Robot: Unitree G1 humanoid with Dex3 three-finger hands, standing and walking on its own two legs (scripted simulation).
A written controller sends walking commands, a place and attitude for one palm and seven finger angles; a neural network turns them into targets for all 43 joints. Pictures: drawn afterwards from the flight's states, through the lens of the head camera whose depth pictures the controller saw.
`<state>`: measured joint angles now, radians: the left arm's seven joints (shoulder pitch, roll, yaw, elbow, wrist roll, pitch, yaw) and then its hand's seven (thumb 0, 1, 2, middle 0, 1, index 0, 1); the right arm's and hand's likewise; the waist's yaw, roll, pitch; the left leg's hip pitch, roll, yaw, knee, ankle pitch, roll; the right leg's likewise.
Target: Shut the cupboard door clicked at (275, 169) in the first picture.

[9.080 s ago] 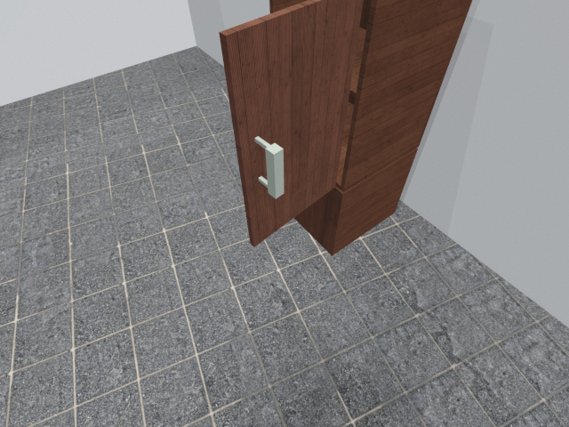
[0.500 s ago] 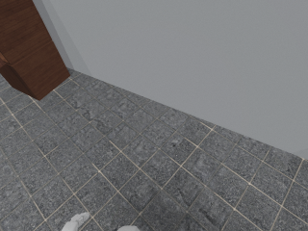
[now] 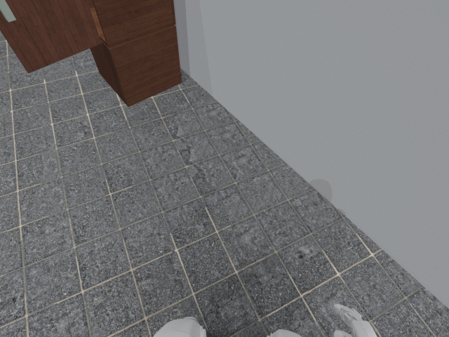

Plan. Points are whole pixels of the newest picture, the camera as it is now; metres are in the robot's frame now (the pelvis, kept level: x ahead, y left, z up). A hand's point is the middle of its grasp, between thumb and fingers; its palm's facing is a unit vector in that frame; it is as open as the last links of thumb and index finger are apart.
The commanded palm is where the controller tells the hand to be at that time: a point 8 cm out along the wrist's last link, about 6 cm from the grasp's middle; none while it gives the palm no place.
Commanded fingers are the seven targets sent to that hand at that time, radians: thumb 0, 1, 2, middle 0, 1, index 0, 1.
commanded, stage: walk to a spot facing it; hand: left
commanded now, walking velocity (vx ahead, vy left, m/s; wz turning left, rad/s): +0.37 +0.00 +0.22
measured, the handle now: out of the picture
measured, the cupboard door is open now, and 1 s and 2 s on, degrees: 96 96 96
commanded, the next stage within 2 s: turn to face it in 1.34 s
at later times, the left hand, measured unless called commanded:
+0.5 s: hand (185, 215) +0.37 +0.13 -0.14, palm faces +0.00 -0.99 -0.16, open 7.4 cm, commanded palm none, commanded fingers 0.00 0.90 0.90 -0.20 -0.30 -0.20 -0.30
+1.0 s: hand (166, 243) +0.31 +0.16 -0.17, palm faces +0.33 -0.94 -0.11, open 7.4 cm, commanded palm none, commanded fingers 0.00 0.90 0.90 -0.20 -0.30 -0.20 -0.30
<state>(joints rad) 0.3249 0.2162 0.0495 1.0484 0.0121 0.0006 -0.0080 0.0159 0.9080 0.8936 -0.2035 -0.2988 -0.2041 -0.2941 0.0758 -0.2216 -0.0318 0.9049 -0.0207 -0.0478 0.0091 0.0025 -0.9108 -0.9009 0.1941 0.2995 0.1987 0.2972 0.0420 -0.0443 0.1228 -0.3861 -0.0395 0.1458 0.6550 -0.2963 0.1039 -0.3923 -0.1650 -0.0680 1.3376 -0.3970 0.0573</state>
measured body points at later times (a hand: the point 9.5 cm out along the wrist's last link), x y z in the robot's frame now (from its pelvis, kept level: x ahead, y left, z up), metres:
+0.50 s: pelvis +0.23 -0.04 +0.00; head +0.28 -0.04 +0.45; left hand +0.37 +0.18 -0.13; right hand +0.12 -0.26 -0.14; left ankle +0.05 +0.05 -0.68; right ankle +0.29 -0.14 -0.72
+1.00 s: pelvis +0.44 +0.04 +0.00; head +0.47 +0.07 +0.45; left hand +0.29 +0.21 -0.16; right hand +0.64 -0.15 -0.12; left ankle +0.48 +0.12 -0.72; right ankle +0.33 -0.13 -0.65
